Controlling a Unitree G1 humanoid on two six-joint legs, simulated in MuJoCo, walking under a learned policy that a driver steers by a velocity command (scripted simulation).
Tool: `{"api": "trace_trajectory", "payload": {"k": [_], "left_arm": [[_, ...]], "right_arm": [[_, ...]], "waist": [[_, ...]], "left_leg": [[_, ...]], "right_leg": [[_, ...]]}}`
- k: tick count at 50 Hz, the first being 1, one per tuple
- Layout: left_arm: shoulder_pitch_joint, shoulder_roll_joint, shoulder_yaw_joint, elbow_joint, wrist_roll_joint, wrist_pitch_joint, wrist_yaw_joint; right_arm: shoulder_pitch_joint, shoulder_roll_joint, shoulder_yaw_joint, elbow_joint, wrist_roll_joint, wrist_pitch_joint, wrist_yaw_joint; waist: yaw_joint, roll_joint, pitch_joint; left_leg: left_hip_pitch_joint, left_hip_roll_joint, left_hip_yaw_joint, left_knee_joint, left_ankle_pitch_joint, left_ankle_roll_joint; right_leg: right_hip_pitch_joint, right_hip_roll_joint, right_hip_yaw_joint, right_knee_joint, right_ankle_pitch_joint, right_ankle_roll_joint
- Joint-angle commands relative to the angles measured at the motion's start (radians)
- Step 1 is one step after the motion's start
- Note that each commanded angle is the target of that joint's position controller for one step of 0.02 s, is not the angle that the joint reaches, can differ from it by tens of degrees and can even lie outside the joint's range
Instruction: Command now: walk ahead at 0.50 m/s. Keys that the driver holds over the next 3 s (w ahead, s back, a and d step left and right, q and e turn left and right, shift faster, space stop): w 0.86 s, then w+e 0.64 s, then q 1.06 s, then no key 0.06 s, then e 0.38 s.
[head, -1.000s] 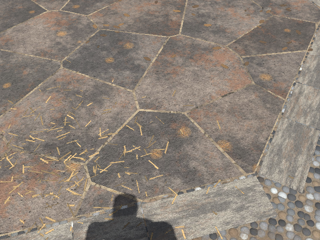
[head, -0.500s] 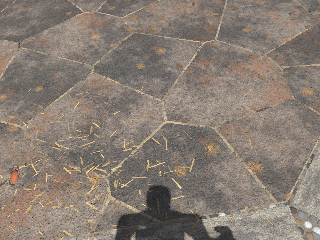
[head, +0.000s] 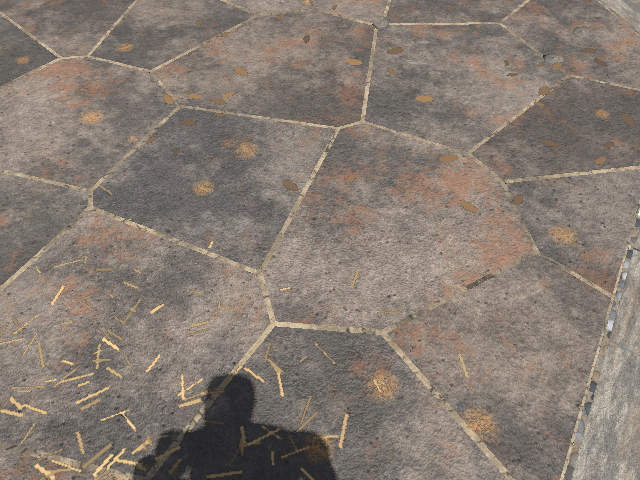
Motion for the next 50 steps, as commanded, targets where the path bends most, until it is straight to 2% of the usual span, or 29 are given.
{"api": "trace_trajectory", "payload": {"k": [1, 4, 7, 8, 9, 10, 11, 12, 13, 14, 15, 16, 17, 19, 21, 24, 27, 33, 36, 37, 38, 39, 40, 41, 42, 43, 45, 47, 50], "left_arm": [[-0.097, 0.018, -0.010, -0.070, -0.005, -0.008, -0.017], [-0.180, 0.029, -0.016, -0.107, -0.011, -0.013, -0.036], [-0.180, 0.057, -0.011, -0.126, -0.013, -0.020, -0.052], [-0.128, 0.081, -0.001, -0.116, -0.012, -0.022, -0.052], [-0.007, 0.115, 0.019, -0.082, -0.010, -0.023, -0.049], [0.184, 0.171, 0.044, -0.027, -0.006, -0.022, -0.042], [0.348, 0.275, 0.068, 0.002, 0.020, -0.020, -0.034], [0.373, 0.238, 0.053, 0.015, 0.010, -0.016, -0.037], [0.296, 0.170, 0.031, 0.002, 0.002, -0.017, -0.037], [0.201, 0.130, 0.018, -0.021, 0.003, -0.017, -0.033], [0.125, 0.103, 0.007, -0.030, 0.009, -0.019, -0.037], [0.087, 0.076, -0.001, -0.033, 0.016, -0.025, -0.040], [0.077, 0.066, -0.004, -0.026, 0.021, -0.027, -0.044], [0.108, 0.083, 0.000, -0.005, 0.017, -0.032, -0.042], [0.140, 0.114, 0.007, 0.011, 0.020, -0.033, -0.030], [0.190, 0.124, 0.008, 0.030, 0.015, -0.025, -0.013], [0.235, 0.134, 0.009, 0.049, 0.007, -0.020, -0.004], [0.316, 0.148, 0.019, 0.102, -0.005, -0.001, 0.002], [0.285, 0.169, 0.029, 0.104, -0.009, 0.012, 0.007], [0.260, 0.166, 0.027, 0.098, -0.010, 0.017, 0.007], [0.256, 0.136, 0.015, 0.091, -0.005, 0.021, 0.007], [0.321, 0.069, -0.008, 0.069, 0.011, 0.013, 0.004], [0.375, -0.009, -0.033, 0.075, 0.007, -0.011, -0.004], [0.290, 0.097, -0.006, 0.065, -0.022, -0.030, -0.008], [0.209, 0.131, 0.002, 0.036, -0.036, -0.040, -0.008], [0.166, 0.132, 0.005, 0.031, -0.026, -0.040, 0.000], [0.196, 0.097, 0.013, 0.042, -0.019, -0.013, 0.006], [0.218, 0.060, 0.011, 0.051, -0.024, 0.012, 0.007], [0.141, 0.066, 0.018, 0.024, -0.018, 0.025, 0.008]], "right_arm": [[0.000, -0.165, -0.028, -0.046, 0.011, -0.013, -0.011], [0.059, -0.172, -0.033, -0.019, 0.018, -0.001, -0.015], [0.058, -0.188, -0.043, -0.011, 0.019, 0.014, -0.019], [0.040, -0.198, -0.046, -0.015, 0.017, 0.018, -0.019], [0.017, -0.197, -0.045, -0.021, 0.015, 0.024, -0.018], [0.003, -0.171, -0.034, -0.035, 0.008, 0.026, -0.017], [0.097, -0.076, -0.004, -0.056, -0.002, 0.014, -0.009], [0.126, -0.040, 0.012, -0.039, 0.013, -0.014, 0.000], [0.033, -0.142, -0.016, -0.059, 0.038, -0.034, 0.005], [-0.058, -0.165, -0.020, -0.087, 0.052, -0.043, 0.003], [-0.098, -0.154, -0.024, -0.092, 0.043, -0.039, -0.005], [-0.095, -0.146, -0.033, -0.088, 0.028, -0.026, -0.012], [-0.067, -0.121, -0.033, -0.080, 0.023, -0.009, -0.013], [-0.050, -0.085, -0.031, -0.074, 0.019, 0.012, -0.017], [-0.118, -0.097, -0.037, -0.099, 0.013, 0.019, -0.021], [-0.227, -0.098, -0.041, -0.131, 0.004, 0.016, -0.016], [-0.329, -0.083, -0.034, -0.157, 0.008, 0.009, -0.006], [-0.469, -0.089, -0.023, -0.211, 0.020, -0.002, 0.022], [-0.401, -0.130, -0.036, -0.205, 0.023, -0.014, 0.032], [-0.298, -0.157, -0.053, -0.174, 0.020, -0.016, 0.030], [-0.116, -0.212, -0.081, -0.116, 0.017, -0.017, 0.023], [0.050, -0.305, -0.105, -0.085, -0.001, -0.015, 0.015], [0.087, -0.306, -0.097, -0.072, 0.005, -0.012, 0.022], [0.041, -0.226, -0.073, -0.077, 0.015, -0.016, 0.023], [-0.056, -0.189, -0.061, -0.101, 0.017, -0.018, 0.021], [-0.137, -0.159, -0.050, -0.119, 0.006, -0.019, 0.023], [-0.194, -0.106, -0.036, -0.118, -0.014, -0.026, 0.026], [-0.168, -0.114, -0.038, -0.097, -0.014, -0.031, 0.019], [-0.120, -0.150, -0.047, -0.075, -0.019, -0.036, -0.001]], "waist": [[0.006, 0.083, 0.096], [-0.016, 0.081, 0.120], [0.011, 0.099, 0.095], [0.045, 0.119, 0.055], [0.113, 0.126, -0.019], [0.191, 0.109, -0.139], [0.182, -0.087, -0.323], [0.170, -0.223, -0.439], [0.170, -0.152, -0.308], [0.149, -0.089, -0.181], [0.111, -0.005, -0.094], [0.073, -0.003, -0.056], [0.047, -0.017, -0.041], [0.030, -0.019, -0.017], [0.034, -0.010, 0.020], [0.058, -0.010, 0.044], [0.088, -0.016, 0.063], [0.124, -0.021, 0.106], [0.069, -0.050, 0.063], [0.009, -0.050, 0.003], [-0.063, -0.022, -0.111], [-0.071, 0.148, -0.272], [-0.044, 0.338, -0.365], [-0.058, 0.250, -0.279], [-0.037, 0.200, -0.159], [-0.006, 0.117, -0.095], [0.054, 0.130, -0.045], [0.068, 0.132, -0.017], [0.055, 0.095, 0.029]], "left_leg": [[-0.075, 0.263, -0.123, -0.110, 0.267, 0.138], [0.051, 0.308, -0.132, -0.067, 0.269, 0.135], [0.139, 0.341, -0.133, 0.016, 0.409, 0.114], [0.144, 0.334, -0.122, 0.080, 0.569, 0.103], [0.122, 0.300, -0.091, 0.224, 0.727, 0.084], [-0.011, 0.244, -0.053, 0.454, 0.698, 0.052], [-0.390, 0.115, -0.009, 0.866, 0.296, -0.012], [-0.596, 0.003, -0.126, 1.092, -0.338, -0.030], [-0.697, 0.074, -0.190, 1.172, -0.318, -0.006], [-0.713, 0.128, -0.158, 1.154, -0.235, 0.007], [-0.671, 0.172, -0.136, 1.082, -0.156, 0.005], [-0.606, 0.207, -0.141, 1.011, -0.108, 0.005], [-0.550, 0.219, -0.143, 0.976, -0.082, 0.003], [-0.531, 0.226, -0.129, 0.917, -0.050, -0.009], [-0.602, 0.234, -0.128, 0.823, 0.037, -0.026], [-0.668, 0.229, -0.122, 0.649, 0.199, -0.044], [-0.637, 0.197, -0.093, 0.485, 0.312, -0.049], [-0.649, 0.168, -0.081, 0.332, 0.238, -0.025], [-0.510, 0.129, -0.048, 0.293, 0.129, 0.015], [-0.359, 0.091, -0.013, 0.273, 0.124, 0.035], [-0.102, 0.096, -0.028, 0.290, 0.138, 0.068], [0.271, 0.340, -0.363, 0.289, 0.082, 0.178], [0.442, 0.466, -0.764, 0.119, -0.084, 0.268], [0.380, 0.433, -0.722, 0.082, -0.173, 0.222], [0.242, 0.408, -0.580, 0.067, -0.120, 0.183], [0.094, 0.374, -0.476, 0.040, -0.030, 0.163], [-0.080, 0.322, -0.329, -0.024, 0.062, 0.138], [-0.130, 0.308, -0.241, -0.069, 0.121, 0.140], [-0.105, 0.310, -0.152, -0.094, 0.231, 0.135]], "right_leg": [[0.045, 0.031, -0.030, -0.156, 0.100, 0.000], [0.007, 0.044, -0.023, -0.238, 0.058, -0.016], [0.069, 0.072, -0.038, -0.286, -0.054, -0.050], [0.168, 0.103, -0.062, -0.293, -0.086, -0.067], [0.342, 0.140, -0.092, -0.308, -0.083, -0.091], [0.629, 0.111, -0.054, -0.282, -0.046, -0.132], [1.057, -0.160, 0.341, -0.288, -0.104, -0.270], [1.184, -0.284, 0.725, -0.476, -0.216, -0.356], [1.083, -0.242, 0.628, -0.500, -0.268, -0.293], [0.922, -0.204, 0.468, -0.517, -0.217, -0.252], [0.753, -0.163, 0.352, -0.555, -0.130, -0.229], [0.644, -0.124, 0.274, -0.589, -0.089, -0.207], [0.579, -0.101, 0.233, -0.622, -0.091, -0.200], [0.521, -0.087, 0.179, -0.668, -0.062, -0.215], [0.524, -0.086, 0.146, -0.699, -0.045, -0.222], [0.565, -0.071, 0.101, -0.714, -0.036, -0.201], [0.583, -0.050, 0.049, -0.716, -0.044, -0.177], [0.741, -0.113, 0.043, -0.648, -0.037, -0.165], [0.781, -0.132, 0.043, -0.548, 0.155, -0.138], [0.764, -0.099, 0.010, -0.427, 0.326, -0.118], [0.670, -0.039, -0.035, -0.208, 0.360, -0.086], [0.349, 0.066, -0.089, 0.175, 0.049, -0.025], [0.080, 0.209, 0.014, 0.411, -0.593, 0.006], [-0.031, 0.148, 0.103, 0.520, -0.580, -0.017], [-0.071, 0.093, 0.070, 0.514, -0.482, -0.036], [-0.025, 0.044, 0.048, 0.466, -0.384, -0.038], [0.092, -0.011, 0.061, 0.383, -0.288, -0.039], [0.109, -0.018, 0.064, 0.341, -0.253, -0.033], [0.004, -0.001, 0.104, 0.234, -0.127, -0.016]]}}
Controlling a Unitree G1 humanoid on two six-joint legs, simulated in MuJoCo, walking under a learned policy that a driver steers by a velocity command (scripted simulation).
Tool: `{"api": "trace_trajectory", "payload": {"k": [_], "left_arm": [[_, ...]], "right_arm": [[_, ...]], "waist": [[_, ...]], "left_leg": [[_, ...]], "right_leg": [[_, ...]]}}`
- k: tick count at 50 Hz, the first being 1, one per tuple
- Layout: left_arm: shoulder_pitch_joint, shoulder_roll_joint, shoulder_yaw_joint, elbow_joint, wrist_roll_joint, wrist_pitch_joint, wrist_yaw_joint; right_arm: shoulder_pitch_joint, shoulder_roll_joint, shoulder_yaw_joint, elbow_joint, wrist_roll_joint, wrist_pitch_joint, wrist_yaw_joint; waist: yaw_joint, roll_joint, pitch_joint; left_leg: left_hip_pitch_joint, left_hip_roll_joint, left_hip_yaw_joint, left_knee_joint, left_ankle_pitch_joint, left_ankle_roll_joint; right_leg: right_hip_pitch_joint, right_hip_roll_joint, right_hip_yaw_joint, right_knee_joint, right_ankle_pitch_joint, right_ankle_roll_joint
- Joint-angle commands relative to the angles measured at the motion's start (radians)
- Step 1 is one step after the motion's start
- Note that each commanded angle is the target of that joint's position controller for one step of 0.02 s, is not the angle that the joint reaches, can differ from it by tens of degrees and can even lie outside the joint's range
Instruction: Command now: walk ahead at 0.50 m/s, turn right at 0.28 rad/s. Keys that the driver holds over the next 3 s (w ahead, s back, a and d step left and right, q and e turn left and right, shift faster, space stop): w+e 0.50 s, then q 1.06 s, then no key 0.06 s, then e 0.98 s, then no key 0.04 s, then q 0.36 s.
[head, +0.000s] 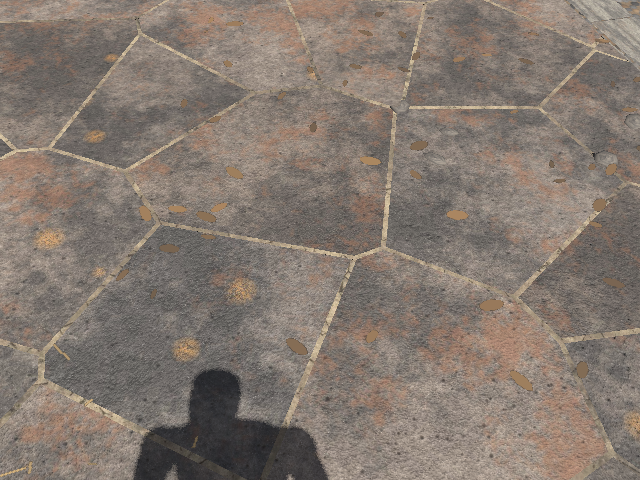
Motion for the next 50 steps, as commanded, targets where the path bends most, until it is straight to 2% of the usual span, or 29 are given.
{"api": "trace_trajectory", "payload": {"k": [1, 6, 11, 14, 16, 17, 18, 19, 20, 21, 22, 23, 25, 27, 29, 31, 33, 36, 38, 39, 40, 41, 42, 43, 44, 45, 46, 47, 50], "left_arm": [[0.019, 0.041, 0.015, -0.040, 0.005, 0.007, 0.000], [-0.117, 0.016, 0.002, -0.091, 0.011, 0.001, -0.027], [-0.244, -0.003, -0.015, -0.172, 0.011, 0.002, -0.061], [-0.215, 0.031, -0.001, -0.205, 0.009, 0.004, -0.081], [-0.016, 0.105, 0.037, -0.174, 0.005, 0.009, -0.081], [0.151, 0.177, 0.072, -0.137, 0.007, 0.013, -0.065], [0.217, 0.278, 0.092, -0.123, 0.007, 0.017, -0.045], [0.233, 0.258, 0.076, -0.142, 0.015, 0.007, -0.047], [0.217, 0.186, 0.057, -0.139, 0.025, 0.001, -0.044], [0.145, 0.142, 0.046, -0.151, 0.019, -0.005, -0.043], [0.066, 0.113, 0.035, -0.172, 0.016, -0.008, -0.045], [0.019, 0.088, 0.026, -0.189, 0.020, -0.009, -0.043], [0.006, 0.098, 0.024, -0.202, 0.021, -0.010, -0.034], [0.012, 0.122, 0.025, -0.201, 0.032, -0.013, -0.020], [0.032, 0.116, 0.021, -0.184, 0.034, -0.008, -0.008], [0.073, 0.108, 0.015, -0.164, 0.034, -0.002, -0.002], [0.092, 0.112, 0.010, -0.145, 0.039, -0.002, 0.000], [0.057, 0.114, 0.007, -0.128, 0.047, -0.001, 0.001], [0.023, 0.131, 0.013, -0.127, 0.040, 0.010, 0.010], [-0.001, 0.134, 0.014, -0.133, 0.033, 0.019, 0.018], [0.015, 0.132, 0.014, -0.141, 0.035, 0.026, 0.026], [0.062, 0.113, 0.006, -0.170, 0.058, 0.024, 0.028], [0.162, 0.043, -0.018, -0.170, 0.059, 0.021, 0.018], [0.152, 0.107, -0.010, -0.159, 0.042, 0.025, 0.006], [0.074, 0.125, -0.003, -0.177, 0.020, 0.037, 0.006], [0.023, 0.125, 0.001, -0.183, 0.025, 0.052, 0.013], [-0.005, 0.129, 0.006, -0.195, 0.035, 0.066, 0.023], [-0.012, 0.123, 0.008, -0.208, 0.038, 0.076, 0.029], [0.013, 0.080, -0.002, -0.204, 0.039, 0.072, 0.041]], "right_arm": [[-0.013, -0.140, -0.025, -0.042, -0.005, -0.018, -0.021], [0.010, -0.145, -0.018, -0.040, 0.001, -0.013, -0.039], [0.095, -0.167, -0.025, -0.013, 0.013, 0.021, -0.047], [0.058, -0.207, -0.036, -0.036, 0.020, 0.044, -0.057], [0.021, -0.233, -0.043, -0.057, 0.022, 0.058, -0.066], [0.003, -0.231, -0.040, -0.075, 0.024, 0.053, -0.066], [0.081, -0.096, -0.002, -0.115, -0.011, 0.029, -0.047], [0.063, -0.094, 0.012, -0.147, 0.017, -0.023, -0.025], [-0.066, -0.163, -0.010, -0.177, 0.055, -0.055, -0.012], [-0.105, -0.164, -0.008, -0.190, 0.060, -0.066, -0.011], [-0.108, -0.160, -0.014, -0.178, 0.040, -0.063, -0.019], [-0.092, -0.170, -0.025, -0.176, 0.026, -0.049, -0.025], [-0.069, -0.152, -0.030, -0.188, 0.013, -0.019, -0.027], [-0.076, -0.130, -0.025, -0.190, 0.005, 0.000, -0.033], [-0.119, -0.101, -0.012, -0.198, -0.001, 0.003, -0.033], [-0.177, -0.084, -0.001, -0.205, 0.006, -0.003, -0.023], [-0.207, -0.098, 0.000, -0.211, 0.016, -0.005, -0.013], [-0.222, -0.133, -0.006, -0.223, 0.015, -0.004, 0.002], [-0.192, -0.175, -0.019, -0.230, 0.010, -0.006, 0.014], [-0.124, -0.194, -0.029, -0.215, 0.006, -0.008, 0.018], [-0.045, -0.239, -0.047, -0.200, 0.001, -0.010, 0.018], [0.007, -0.302, -0.060, -0.213, -0.010, -0.005, 0.014], [0.017, -0.297, -0.051, -0.224, -0.022, 0.009, 0.012], [0.003, -0.239, -0.040, -0.244, 0.000, 0.024, 0.009], [-0.062, -0.215, -0.036, -0.273, 0.013, 0.038, 0.003], [-0.102, -0.194, -0.028, -0.286, 0.022, 0.054, -0.005], [-0.127, -0.190, -0.026, -0.299, 0.022, 0.067, -0.013], [-0.139, -0.193, -0.026, -0.306, 0.012, 0.077, -0.019], [-0.128, -0.216, -0.041, -0.325, 0.002, 0.093, -0.036]], "waist": [[0.024, 0.099, 0.016], [-0.013, 0.098, 0.053], [-0.052, 0.079, 0.098], [0.000, 0.129, 0.043], [0.118, 0.161, -0.076], [0.203, 0.111, -0.162], [0.131, -0.142, -0.264], [0.122, -0.145, -0.402], [0.160, -0.064, -0.300], [0.125, -0.001, -0.188], [0.074, 0.074, -0.117], [0.037, 0.074, -0.083], [0.000, 0.047, -0.063], [-0.006, 0.025, -0.038], [0.011, -0.001, -0.031], [0.053, -0.024, -0.049], [0.075, -0.033, -0.063], [0.069, -0.037, -0.055], [0.038, -0.042, -0.054], [-0.001, -0.033, -0.075], [-0.026, 0.019, -0.124], [-0.002, 0.174, -0.222], [0.034, 0.357, -0.334], [0.006, 0.236, -0.383], [0.001, 0.165, -0.279], [0.005, 0.072, -0.195], [0.018, 0.061, -0.140], [0.036, 0.099, -0.110], [0.040, 0.181, -0.129]], "left_leg": [[0.044, 0.287, -0.157, -0.193, 0.214, 0.118], [0.075, 0.260, -0.011, -0.219, 0.256, 0.071], [0.286, 0.324, 0.047, -0.136, 0.407, 0.067], [0.326, 0.338, 0.093, 0.021, 0.832, 0.044], [0.275, 0.318, 0.114, 0.307, 1.032, 0.017], [0.093, 0.274, 0.120, 0.567, 0.843, -0.021], [-0.334, 0.113, 0.090, 0.944, -0.015, -0.078], [-0.556, -0.016, -0.137, 1.139, -0.432, -0.080], [-0.656, 0.054, -0.211, 1.144, -0.353, -0.049], [-0.652, 0.102, -0.199, 1.058, -0.258, -0.033], [-0.585, 0.140, -0.188, 0.965, -0.208, -0.040], [-0.509, 0.164, -0.185, 0.896, -0.177, -0.053], [-0.436, 0.176, -0.174, 0.807, -0.152, -0.084], [-0.422, 0.168, -0.135, 0.709, -0.079, -0.117], [-0.378, 0.149, -0.103, 0.535, 0.062, -0.123], [-0.323, 0.120, -0.082, 0.381, 0.250, -0.105], [-0.294, 0.105, -0.088, 0.301, 0.358, -0.086], [-0.310, 0.096, -0.113, 0.254, 0.285, -0.048], [-0.314, 0.074, -0.106, 0.233, 0.167, -0.019], [-0.248, 0.050, -0.087, 0.182, 0.178, -0.003], [-0.128, 0.067, -0.122, 0.147, 0.402, 0.027], [0.094, 0.222, -0.343, 0.184, 0.780, 0.123], [0.335, 0.418, -0.671, 0.142, 0.902, 0.316], [0.320, 0.397, -0.711, 0.098, 0.625, 0.305], [0.217, 0.356, -0.634, 0.073, 0.386, 0.266], [0.088, 0.312, -0.571, 0.029, 0.214, 0.220], [-0.030, 0.292, -0.548, -0.007, 0.092, 0.196], [-0.116, 0.247, -0.521, -0.035, 0.015, 0.174], [-0.150, 0.185, -0.466, -0.040, 0.040, 0.156]], "right_leg": [[-0.108, -0.019, 0.077, -0.090, 0.145, 0.011], [-0.074, 0.011, -0.008, -0.336, 0.344, 0.010], [-0.155, 0.030, -0.078, -0.450, 0.240, -0.016], [-0.016, 0.100, -0.169, -0.462, 0.089, -0.060], [0.265, 0.174, -0.199, -0.491, 0.052, -0.113], [0.558, 0.149, -0.097, -0.562, 0.103, -0.161], [0.934, -0.107, 0.361, -0.569, 0.097, -0.307], [1.093, -0.248, 0.796, -0.752, 0.000, -0.431], [1.036, -0.201, 0.652, -0.779, 0.031, -0.354], [0.883, -0.157, 0.494, -0.782, 0.102, -0.308], [0.715, -0.112, 0.385, -0.796, 0.191, -0.274], [0.596, -0.079, 0.317, -0.818, 0.255, -0.258], [0.474, -0.050, 0.274, -0.854, 0.298, -0.257], [0.404, -0.036, 0.164, -0.854, 0.539, -0.246], [0.366, 0.014, 0.051, -0.834, 0.680, -0.197], [0.384, 0.039, -0.003, -0.823, 0.664, -0.153], [0.431, 0.013, -0.001, -0.817, 0.601, -0.137], [0.523, -0.044, 0.015, -0.766, 0.575, -0.127], [0.583, -0.066, 0.020, -0.672, 0.636, -0.112], [0.592, -0.046, 0.003, -0.576, 0.685, -0.090], [0.569, 0.015, -0.032, -0.411, 0.638, -0.045], [0.388, 0.125, -0.080, -0.109, 0.286, 0.020], [0.093, 0.259, -0.043, 0.182, -0.460, 0.076], [0.047, 0.204, 0.069, 0.270, -0.455, 0.069], [-0.018, 0.170, 0.062, 0.289, -0.382, 0.071], [-0.022, 0.139, 0.046, 0.239, -0.324, 0.073], [0.006, 0.114, 0.045, 0.166, -0.279, 0.075], [0.060, 0.108, 0.037, 0.080, -0.251, 0.075], [0.138, 0.138, 0.007, -0.124, -0.211, 0.095]]}}
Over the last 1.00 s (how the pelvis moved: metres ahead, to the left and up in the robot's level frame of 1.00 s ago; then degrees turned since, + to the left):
0.56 0.02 0.00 -2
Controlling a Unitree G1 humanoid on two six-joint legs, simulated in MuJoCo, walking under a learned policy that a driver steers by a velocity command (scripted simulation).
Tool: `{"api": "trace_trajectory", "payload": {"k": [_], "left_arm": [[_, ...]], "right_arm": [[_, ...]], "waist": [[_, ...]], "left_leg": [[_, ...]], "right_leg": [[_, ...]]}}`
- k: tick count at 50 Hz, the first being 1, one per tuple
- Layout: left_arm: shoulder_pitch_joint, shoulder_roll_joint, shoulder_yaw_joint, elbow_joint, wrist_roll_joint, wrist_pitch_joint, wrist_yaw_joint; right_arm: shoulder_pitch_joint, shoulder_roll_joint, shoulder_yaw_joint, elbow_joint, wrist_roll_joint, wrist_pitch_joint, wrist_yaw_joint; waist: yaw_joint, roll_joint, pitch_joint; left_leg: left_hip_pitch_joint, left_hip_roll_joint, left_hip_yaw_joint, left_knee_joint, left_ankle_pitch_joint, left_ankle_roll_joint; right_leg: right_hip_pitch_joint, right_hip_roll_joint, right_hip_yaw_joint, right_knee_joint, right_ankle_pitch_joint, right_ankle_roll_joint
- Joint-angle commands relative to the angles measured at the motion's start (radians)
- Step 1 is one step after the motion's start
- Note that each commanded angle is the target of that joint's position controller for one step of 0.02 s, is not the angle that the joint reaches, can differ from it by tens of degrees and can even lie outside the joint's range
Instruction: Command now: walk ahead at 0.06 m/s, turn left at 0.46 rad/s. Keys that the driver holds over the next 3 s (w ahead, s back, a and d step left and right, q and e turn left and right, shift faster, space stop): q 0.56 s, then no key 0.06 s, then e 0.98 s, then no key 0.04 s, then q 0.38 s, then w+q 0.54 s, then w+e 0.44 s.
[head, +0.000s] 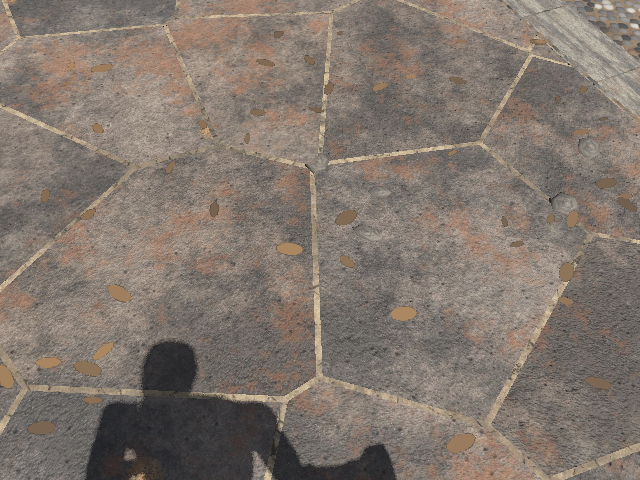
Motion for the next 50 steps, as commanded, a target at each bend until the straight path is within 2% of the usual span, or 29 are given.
{"api": "trace_trajectory", "payload": {"k": [1, 3, 8, 10, 11, 12, 13, 14, 15, 16, 17, 18, 20, 22, 25, 29, 31, 32, 33, 34, 35, 36, 37, 38, 39, 40, 42, 45, 50], "left_arm": [[0.090, 0.069, 0.020, -0.039, 0.000, -0.005, 0.015], [0.075, 0.072, 0.020, -0.043, -0.001, -0.007, 0.016], [0.054, 0.085, 0.025, -0.057, -0.011, -0.025, 0.003], [0.096, 0.087, 0.030, -0.047, -0.016, -0.038, -0.007], [0.130, 0.102, 0.037, -0.037, -0.015, -0.042, -0.012], [0.164, 0.162, 0.053, -0.038, 0.002, -0.042, -0.009], [0.137, 0.249, 0.072, -0.045, 0.035, -0.031, -0.005], [0.090, 0.209, 0.064, -0.076, 0.061, -0.034, -0.006], [0.029, 0.155, 0.049, -0.106, 0.049, -0.037, 0.001], [-0.012, 0.124, 0.041, -0.117, 0.028, -0.036, 0.004], [-0.020, 0.114, 0.037, -0.121, 0.011, -0.035, 0.006], [-0.011, 0.111, 0.033, -0.121, 0.005, -0.032, 0.008], [0.024, 0.120, 0.035, -0.118, 0.011, -0.021, 0.011], [0.072, 0.137, 0.043, -0.111, 0.013, -0.010, 0.017], [0.077, 0.178, 0.060, -0.113, 0.007, -0.002, 0.014], [0.067, 0.203, 0.072, -0.112, -0.011, -0.003, -0.006], [0.049, 0.202, 0.070, -0.103, -0.032, -0.005, -0.012], [0.052, 0.181, 0.061, -0.092, -0.042, -0.006, -0.015], [0.102, 0.130, 0.043, -0.068, -0.029, -0.013, -0.022], [0.112, 0.030, 0.001, -0.099, 0.036, -0.024, -0.039], [0.078, 0.053, 0.009, -0.102, 0.021, -0.023, -0.037], [0.048, 0.119, 0.024, -0.091, -0.005, -0.014, -0.033], [0.051, 0.126, 0.030, -0.080, -0.018, -0.005, -0.031], [0.068, 0.126, 0.034, -0.053, -0.015, 0.006, -0.022], [0.086, 0.134, 0.038, -0.040, -0.010, 0.017, -0.016], [0.109, 0.134, 0.040, -0.029, -0.014, 0.022, -0.014], [0.122, 0.137, 0.044, -0.030, -0.025, 0.025, -0.010], [0.086, 0.116, 0.038, -0.055, -0.025, 0.034, -0.006], [0.067, 0.093, 0.029, -0.095, -0.020, 0.039, -0.020]], "right_arm": [[-0.013, -0.169, -0.048, -0.089, 0.003, 0.006, -0.023], [-0.016, -0.179, -0.056, -0.104, 0.013, 0.014, -0.032], [-0.010, -0.173, -0.060, -0.127, 0.016, 0.040, -0.038], [-0.024, -0.170, -0.060, -0.139, 0.023, 0.052, -0.041], [-0.018, -0.160, -0.058, -0.143, 0.029, 0.057, -0.043], [0.002, -0.123, -0.047, -0.151, 0.029, 0.058, -0.043], [-0.014, -0.088, -0.041, -0.189, 0.033, 0.050, -0.039], [0.000, -0.159, -0.061, -0.188, 0.012, 0.032, -0.030], [0.041, -0.198, -0.078, -0.159, 0.017, 0.032, -0.023], [0.074, -0.189, -0.081, -0.128, 0.022, 0.044, -0.025], [0.086, -0.167, -0.076, -0.117, 0.019, 0.055, -0.030], [0.083, -0.140, -0.069, -0.119, 0.021, 0.064, -0.028], [0.032, -0.112, -0.056, -0.153, 0.032, 0.068, -0.023], [-0.034, -0.098, -0.047, -0.192, 0.035, 0.066, -0.018], [-0.058, -0.082, -0.035, -0.224, 0.030, 0.064, -0.002], [-0.047, -0.100, -0.043, -0.238, 0.030, 0.070, 0.013], [-0.004, -0.091, -0.046, -0.227, 0.029, 0.071, 0.018], [0.042, -0.087, -0.048, -0.206, 0.025, 0.068, 0.016], [0.069, -0.115, -0.052, -0.200, 0.020, 0.066, 0.008], [0.096, -0.198, -0.060, -0.215, 0.004, 0.062, -0.011], [0.058, -0.143, -0.035, -0.212, -0.024, 0.044, -0.007], [0.047, -0.084, -0.017, -0.200, -0.034, 0.024, 0.002], [0.009, -0.076, -0.014, -0.178, -0.032, 0.011, 0.006], [-0.024, -0.090, -0.017, -0.172, -0.026, 0.004, 0.006], [-0.055, -0.090, -0.016, -0.164, -0.018, -0.001, 0.003], [-0.067, -0.091, -0.016, -0.156, -0.020, -0.003, -0.003], [-0.078, -0.107, -0.025, -0.149, -0.016, 0.003, -0.018], [-0.061, -0.114, -0.033, -0.132, -0.007, 0.020, -0.035], [-0.073, -0.133, -0.047, -0.115, -0.004, 0.034, -0.039]], "waist": [[0.035, 0.140, -0.187], [0.024, 0.141, -0.204], [0.009, 0.172, -0.177], [0.038, 0.176, -0.168], [0.056, 0.166, -0.164], [0.053, 0.076, -0.177], [0.016, -0.226, -0.118], [0.018, -0.266, -0.124], [-0.005, -0.176, -0.127], [-0.020, -0.117, -0.113], [-0.014, -0.100, -0.105], [-0.003, -0.100, -0.093], [0.025, -0.124, -0.079], [0.067, -0.153, -0.088], [0.082, -0.175, -0.117], [0.079, -0.193, -0.121], [0.044, -0.184, -0.122], [0.019, -0.161, -0.129], [0.019, -0.074, -0.163], [0.049, 0.230, -0.235], [0.027, 0.263, -0.247], [0.002, 0.178, -0.215], [0.024, 0.175, -0.169], [0.029, 0.160, -0.148], [0.040, 0.168, -0.123], [0.052, 0.165, -0.115], [0.050, 0.161, -0.110], [0.019, 0.141, -0.090], [0.010, 0.132, -0.090]], "left_leg": [[0.140, 0.217, -0.307, -0.179, -0.070, 0.158], [0.142, 0.214, -0.327, -0.177, -0.136, 0.149], [0.157, 0.204, -0.409, -0.166, -0.224, 0.123], [0.144, 0.181, -0.418, -0.133, -0.212, 0.099], [0.108, 0.148, -0.402, -0.102, -0.229, 0.072], [0.007, 0.093, -0.338, 0.018, -0.338, 0.023], [-0.197, -0.070, -0.105, 0.250, -0.477, -0.032], [-0.217, -0.028, -0.086, 0.503, -0.536, -0.074], [-0.204, -0.004, -0.098, 0.625, -0.476, -0.089], [-0.203, 0.003, -0.079, 0.680, -0.421, -0.107], [-0.225, 0.010, -0.068, 0.743, -0.373, -0.124], [-0.236, 0.016, -0.055, 0.789, -0.352, -0.140], [-0.248, 0.037, -0.004, 0.738, -0.304, -0.162], [-0.264, 0.065, 0.015, 0.630, -0.290, -0.179], [-0.159, 0.102, 0.053, 0.475, -0.318, -0.174], [-0.004, 0.090, 0.116, 0.291, -0.323, -0.130], [0.094, 0.069, 0.131, 0.106, -0.233, -0.084], [0.209, 0.049, 0.132, -0.050, -0.113, -0.051], [0.386, 0.101, 0.045, -0.118, 0.067, -0.023], [0.599, 0.376, -0.258, -0.060, 0.533, 0.057], [0.460, 0.498, -0.301, -0.061, 0.569, 0.230], [0.393, 0.432, -0.230, -0.089, 0.449, 0.235], [0.370, 0.373, -0.163, -0.094, 0.354, 0.187], [0.353, 0.345, -0.125, -0.103, 0.290, 0.151], [0.305, 0.337, -0.090, -0.111, 0.322, 0.141], [0.272, 0.326, -0.055, -0.113, 0.350, 0.141], [0.288, 0.330, -0.020, -0.115, 0.325, 0.151], [0.327, 0.367, -0.033, -0.130, 0.217, 0.174], [0.338, 0.409, -0.018, -0.135, 0.186, 0.192]], "right_leg": [[0.042, -0.002, 0.009, -0.149, 0.054, 0.023], [0.065, 0.002, 0.019, -0.221, 0.103, 0.033], [0.117, 0.015, 0.027, -0.390, 0.123, 0.023], [0.206, 0.021, 0.008, -0.548, 0.191, -0.001], [0.289, -0.002, 0.008, -0.650, 0.244, -0.020], [0.400, -0.156, 0.123, -0.717, 0.237, -0.073], [0.404, -0.353, 0.369, -0.790, 0.334, -0.206], [0.341, -0.454, 0.470, -0.801, 0.453, -0.296], [0.335, -0.412, 0.373, -0.771, 0.503, -0.278], [0.337, -0.339, 0.259, -0.744, 0.517, -0.224], [0.359, -0.303, 0.198, -0.728, 0.525, -0.198], [0.358, -0.290, 0.150, -0.722, 0.582, -0.201], [0.383, -0.263, 0.075, -0.731, 0.601, -0.212], [0.462, -0.282, 0.062, -0.728, 0.610, -0.231], [0.469, -0.315, 0.026, -0.719, 0.625, -0.242], [0.423, -0.339, -0.007, -0.695, 0.634, -0.237], [0.410, -0.332, -0.018, -0.639, 0.628, -0.210], [0.362, -0.305, -0.037, -0.586, 0.593, -0.175], [0.255, -0.260, -0.085, -0.506, 0.473, -0.102], [0.027, -0.160, -0.173, -0.258, -0.012, 0.002], [-0.019, -0.122, -0.083, -0.148, -0.226, 0.041], [0.018, -0.140, -0.033, -0.103, -0.207, 0.051], [0.009, -0.138, -0.022, -0.096, -0.163, 0.053], [0.010, -0.138, -0.013, -0.099, -0.116, 0.056], [0.043, -0.129, 0.001, -0.092, -0.059, 0.065], [0.079, -0.111, 0.004, -0.077, -0.023, 0.070], [0.066, -0.093, -0.015, -0.065, 0.007, 0.076], [0.017, -0.101, -0.034, -0.089, -0.004, 0.077], [0.051, -0.111, -0.078, -0.190, -0.015, 0.053]]}}
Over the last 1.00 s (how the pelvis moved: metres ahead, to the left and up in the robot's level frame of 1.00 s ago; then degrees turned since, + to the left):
0.49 -0.09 -0.01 -10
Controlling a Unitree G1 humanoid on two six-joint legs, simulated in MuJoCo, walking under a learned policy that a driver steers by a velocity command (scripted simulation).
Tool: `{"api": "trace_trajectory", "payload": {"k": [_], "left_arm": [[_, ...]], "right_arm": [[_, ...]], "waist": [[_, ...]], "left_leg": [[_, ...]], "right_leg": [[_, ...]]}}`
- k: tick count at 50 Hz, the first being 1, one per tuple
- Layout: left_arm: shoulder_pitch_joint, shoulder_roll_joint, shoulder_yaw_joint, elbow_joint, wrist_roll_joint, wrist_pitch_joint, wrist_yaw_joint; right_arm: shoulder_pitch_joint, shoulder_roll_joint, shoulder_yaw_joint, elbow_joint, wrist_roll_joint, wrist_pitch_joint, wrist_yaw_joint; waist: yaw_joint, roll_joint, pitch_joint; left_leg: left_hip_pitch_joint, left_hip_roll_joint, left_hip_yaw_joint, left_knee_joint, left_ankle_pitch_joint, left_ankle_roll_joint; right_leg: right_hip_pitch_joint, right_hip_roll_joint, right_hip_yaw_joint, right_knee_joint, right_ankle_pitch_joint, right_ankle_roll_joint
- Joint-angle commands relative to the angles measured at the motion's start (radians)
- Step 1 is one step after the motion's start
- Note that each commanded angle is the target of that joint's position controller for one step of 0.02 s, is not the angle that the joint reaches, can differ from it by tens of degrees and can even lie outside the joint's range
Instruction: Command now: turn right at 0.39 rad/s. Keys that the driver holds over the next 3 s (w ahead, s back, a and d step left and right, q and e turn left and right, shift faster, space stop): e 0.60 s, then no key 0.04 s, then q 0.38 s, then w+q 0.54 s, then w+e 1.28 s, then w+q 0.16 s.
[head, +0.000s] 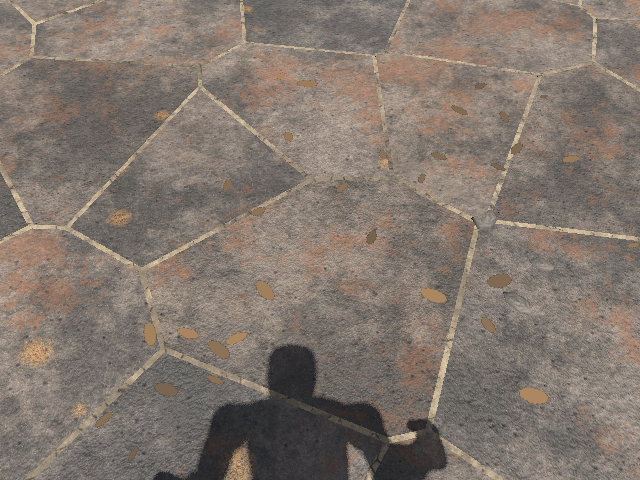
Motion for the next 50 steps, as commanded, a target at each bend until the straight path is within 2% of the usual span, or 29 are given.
{"api": "trace_trajectory", "payload": {"k": [1, 4, 6, 7, 8, 9, 10, 11, 12, 13, 16, 21, 25, 28, 31, 33, 34, 35, 36, 37, 38, 39, 40, 41, 42, 43, 46, 50], "left_arm": [[-0.054, 0.074, 0.013, -0.104, 0.001, -0.014, -0.010], [-0.030, 0.077, 0.017, -0.117, -0.002, -0.013, -0.028], [0.031, 0.077, 0.023, -0.103, 0.001, -0.014, -0.038], [0.052, 0.119, 0.038, -0.100, 0.009, -0.016, -0.031], [0.079, 0.250, 0.071, -0.120, 0.012, -0.021, -0.011], [0.078, 0.269, 0.065, -0.149, 0.043, -0.041, -0.022], [0.064, 0.236, 0.055, -0.156, 0.049, -0.064, -0.032], [0.020, 0.215, 0.050, -0.156, 0.037, -0.078, -0.031], [-0.029, 0.191, 0.045, -0.163, 0.017, -0.079, -0.026], [-0.061, 0.167, 0.035, -0.171, 0.002, -0.075, -0.019], [-0.054, 0.157, 0.028, -0.188, 0.008, -0.067, -0.007], [-0.038, 0.179, 0.036, -0.201, 0.007, -0.053, 0.005], [-0.058, 0.193, 0.043, -0.217, 0.010, -0.043, 0.006], [-0.075, 0.196, 0.046, -0.229, 0.011, -0.036, 0.000], [-0.101, 0.191, 0.045, -0.241, 0.007, -0.029, -0.005], [-0.123, 0.170, 0.035, -0.245, 0.004, -0.024, -0.004], [-0.135, 0.147, 0.025, -0.245, 0.000, -0.021, -0.001], [-0.103, 0.107, 0.010, -0.232, 0.005, -0.023, 0.000], [-0.035, 0.046, -0.010, -0.216, 0.035, -0.030, -0.001], [0.016, 0.052, -0.007, -0.213, 0.040, -0.037, -0.003], [0.007, 0.090, -0.002, -0.198, 0.056, -0.042, -0.001], [-0.025, 0.103, 0.004, -0.188, 0.053, -0.047, -0.002], [-0.072, 0.094, 0.005, -0.181, 0.054, -0.049, -0.001], [-0.103, 0.097, 0.007, -0.189, 0.052, -0.047, -0.002], [-0.113, 0.093, 0.006, -0.193, 0.047, -0.047, -0.004], [-0.109, 0.093, 0.006, -0.194, 0.042, -0.048, -0.003], [-0.083, 0.097, 0.017, -0.184, 0.037, -0.061, 0.004], [-0.065, 0.085, 0.029, -0.183, 0.028, -0.074, 0.002]], "right_arm": [[-0.006, -0.196, -0.063, -0.047, 0.004, -0.002, -0.007], [-0.021, -0.217, -0.071, -0.038, 0.020, 0.002, -0.007], [-0.034, -0.215, -0.073, -0.026, 0.039, 0.007, -0.009], [0.020, -0.186, -0.069, -0.003, 0.037, 0.007, -0.006], [0.015, -0.124, -0.051, -0.030, -0.009, 0.001, 0.001], [-0.098, -0.136, -0.050, -0.079, -0.007, -0.005, -0.005], [-0.111, -0.174, -0.062, -0.075, 0.010, -0.005, -0.006], [-0.092, -0.180, -0.066, -0.065, 0.022, -0.004, -0.007], [-0.066, -0.187, -0.071, -0.042, 0.016, -0.003, -0.013], [-0.049, -0.200, -0.076, -0.034, 0.008, 0.000, -0.018], [-0.006, -0.181, -0.074, -0.019, 0.017, -0.003, -0.013], [-0.038, -0.170, -0.069, -0.030, 0.018, -0.010, -0.017], [-0.046, -0.168, -0.067, -0.033, 0.019, -0.024, -0.010], [-0.042, -0.172, -0.068, -0.036, 0.023, -0.039, 0.000], [-0.016, -0.179, -0.068, -0.035, 0.028, -0.054, 0.013], [0.027, -0.176, -0.064, -0.024, 0.027, -0.061, 0.026], [0.057, -0.165, -0.059, -0.014, 0.022, -0.066, 0.034], [0.059, -0.161, -0.053, -0.015, 0.008, -0.068, 0.038], [0.038, -0.198, -0.050, -0.035, -0.015, -0.068, 0.036], [-0.033, -0.187, -0.032, -0.033, -0.035, -0.066, 0.035], [-0.069, -0.126, -0.013, -0.046, -0.025, -0.068, 0.039], [-0.074, -0.130, -0.013, -0.044, -0.010, -0.067, 0.042], [-0.044, -0.170, -0.025, -0.035, 0.003, -0.064, 0.041], [-0.021, -0.194, -0.028, -0.032, 0.015, -0.063, 0.038], [-0.007, -0.213, -0.030, -0.031, 0.018, -0.062, 0.034], [-0.001, -0.227, -0.032, -0.035, 0.018, -0.059, 0.032], [-0.005, -0.234, -0.038, -0.065, 0.029, -0.049, 0.026], [0.006, -0.235, -0.050, -0.101, 0.041, -0.024, 0.017]], "waist": [[-0.046, 0.145, -0.079], [-0.025, 0.156, -0.097], [0.015, 0.145, -0.109], [0.010, 0.058, -0.103], [-0.015, -0.244, -0.113], [0.040, -0.278, -0.122], [0.046, -0.145, -0.132], [0.012, -0.106, -0.107], [-0.011, -0.056, -0.095], [-0.027, -0.066, -0.092], [-0.038, -0.082, -0.125], [-0.013, -0.106, -0.098], [-0.005, -0.125, -0.081], [-0.003, -0.131, -0.094], [-0.008, -0.138, -0.125], [-0.026, -0.138, -0.151], [-0.047, -0.129, -0.158], [-0.046, -0.096, -0.158], [0.003, 0.069, -0.177], [0.084, 0.223, -0.118], [0.066, 0.211, -0.103], [0.050, 0.184, -0.085], [0.019, 0.167, -0.083], [-0.001, 0.169, -0.068], [-0.002, 0.163, -0.055], [-0.001, 0.160, -0.043], [-0.005, 0.139, -0.047], [-0.017, 0.093, -0.093]], "left_leg": [[0.123, 0.318, -0.201, -0.135, 0.404, 0.220], [0.130, 0.328, -0.172, -0.091, 0.432, 0.189], [0.085, 0.294, -0.110, -0.002, 0.351, 0.117], [0.003, 0.236, -0.043, 0.114, 0.201, 0.038], [-0.266, 0.101, 0.066, 0.429, -0.156, -0.075], [-0.420, -0.031, -0.078, 0.648, -0.458, -0.106], [-0.452, -0.008, -0.167, 0.752, -0.427, -0.097], [-0.468, 0.011, -0.189, 0.761, -0.331, -0.084], [-0.473, 0.024, -0.198, 0.731, -0.250, -0.083], [-0.458, 0.030, -0.203, 0.709, -0.191, -0.089], [-0.398, 0.000, -0.198, 0.702, -0.093, -0.112], [-0.399, -0.014, -0.219, 0.499, -0.061, -0.140], [-0.331, -0.027, -0.232, 0.367, -0.073, -0.144], [-0.271, -0.043, -0.237, 0.296, -0.101, -0.133], [-0.211, -0.050, -0.233, 0.217, -0.116, -0.116], [-0.129, -0.040, -0.210, 0.106, -0.056, -0.098], [-0.040, -0.031, -0.193, -0.018, 0.063, -0.081], [0.059, 0.014, -0.227, -0.120, 0.223, -0.057], [0.141, 0.171, -0.404, -0.158, 0.400, 0.000], [0.063, 0.263, -0.520, -0.134, 0.516, 0.142], [-0.004, 0.270, -0.543, -0.159, 0.400, 0.194], [0.001, 0.198, -0.491, -0.149, 0.286, 0.148], [0.002, 0.139, -0.448, -0.134, 0.197, 0.096], [-0.016, 0.121, -0.442, -0.134, 0.152, 0.072], [-0.042, 0.113, -0.444, -0.134, 0.125, 0.058], [-0.061, 0.105, -0.448, -0.133, 0.103, 0.053], [-0.043, 0.094, -0.478, -0.094, 0.148, 0.075], [-0.034, 0.070, -0.511, -0.009, 0.267, 0.097]], "right_leg": [[-0.040, -0.011, -0.022, -0.052, -0.002, -0.020], [0.029, 0.005, -0.055, -0.168, 0.044, -0.059], [0.154, 0.043, -0.090, -0.369, 0.211, -0.107], [0.250, 0.037, -0.021, -0.478, 0.381, -0.147], [0.417, -0.208, 0.324, -0.517, 0.779, -0.251], [0.374, -0.352, 0.535, -0.557, 0.881, -0.452], [0.378, -0.316, 0.477, -0.567, 0.816, -0.459], [0.369, -0.258, 0.395, -0.556, 0.748, -0.403], [0.363, -0.209, 0.346, -0.549, 0.689, -0.351], [0.351, -0.185, 0.321, -0.552, 0.688, -0.326], [0.345, -0.144, 0.293, -0.560, 0.706, -0.323], [0.353, -0.122, 0.348, -0.568, 0.536, -0.320], [0.290, -0.103, 0.408, -0.559, 0.427, -0.322], [0.268, -0.096, 0.462, -0.530, 0.461, -0.328], [0.289, -0.095, 0.507, -0.484, 0.573, -0.323], [0.293, -0.085, 0.496, -0.440, 0.647, -0.303], [0.266, -0.063, 0.472, -0.419, 0.624, -0.274], [0.222, -0.029, 0.442, -0.408, 0.508, -0.223], [0.165, 0.061, 0.334, -0.292, 0.262, -0.158], [0.116, 0.143, 0.235, -0.284, -0.034, -0.103], [0.165, 0.089, 0.201, -0.302, -0.029, -0.060], [0.192, 0.080, 0.185, -0.377, 0.086, -0.054], [0.222, 0.087, 0.177, -0.426, 0.181, -0.054], [0.242, 0.085, 0.176, -0.445, 0.234, -0.055], [0.261, 0.082, 0.163, -0.447, 0.256, -0.062], [0.263, 0.085, 0.142, -0.433, 0.254, -0.073], [0.219, 0.092, 0.099, -0.394, 0.240, -0.087], [0.218, 0.086, 0.081, -0.374, 0.287, -0.091]]}}
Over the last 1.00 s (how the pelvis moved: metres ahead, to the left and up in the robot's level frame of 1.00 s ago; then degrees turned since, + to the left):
0.03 -0.01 0.01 18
